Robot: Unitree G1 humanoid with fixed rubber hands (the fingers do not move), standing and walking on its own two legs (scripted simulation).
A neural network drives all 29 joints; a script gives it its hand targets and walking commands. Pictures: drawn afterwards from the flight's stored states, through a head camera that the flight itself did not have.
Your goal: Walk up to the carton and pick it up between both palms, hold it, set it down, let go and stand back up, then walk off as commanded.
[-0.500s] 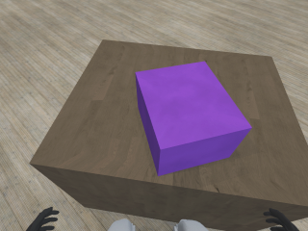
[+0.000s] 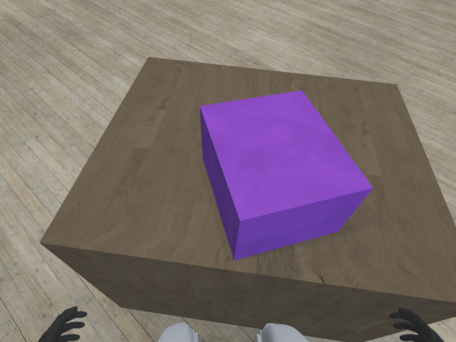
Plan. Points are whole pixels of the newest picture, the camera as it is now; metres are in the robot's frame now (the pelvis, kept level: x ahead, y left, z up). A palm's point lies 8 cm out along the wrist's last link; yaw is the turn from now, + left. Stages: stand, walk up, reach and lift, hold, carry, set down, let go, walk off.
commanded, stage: walk up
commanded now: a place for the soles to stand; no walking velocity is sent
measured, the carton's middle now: (270, 170) +0.46 -0.09 -0.01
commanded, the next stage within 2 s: none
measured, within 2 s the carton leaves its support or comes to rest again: neither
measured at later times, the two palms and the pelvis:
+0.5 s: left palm out of the picture +0.10 +0.31 -0.08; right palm out of the picture +0.06 -0.33 -0.05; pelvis -0.03 +0.00 +0.00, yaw -1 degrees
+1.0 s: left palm out of the picture +0.11 +0.30 -0.09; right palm out of the picture +0.09 -0.33 -0.04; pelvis +0.00 -0.01 +0.00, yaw -1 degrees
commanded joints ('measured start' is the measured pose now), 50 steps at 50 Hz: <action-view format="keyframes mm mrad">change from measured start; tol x64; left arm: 1 -40 189 72 -52 16 14 3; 50 69 193 79 -25 14 -2 -3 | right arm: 1 38 -355 -135 18 3 -29 -23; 50 -13 -299 -124 11 -5 -29 -24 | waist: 1 -24 225 -104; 50 2 181 -102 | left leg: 1 128 404 -486 -363 359 338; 19 250 -63 68 -145 17 43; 22 92 387 -695 -636 -548 257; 33 -424 -31 9 254 -207 30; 50 128 279 -288 -289 468 245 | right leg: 1 -194 0 95 215 -238 3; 30 85 18 -35 -201 -46 5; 34 155 -315 749 -582 -298 -151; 41 196 -188 373 -250 602 -151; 50 -156 -33 37 161 -140 -9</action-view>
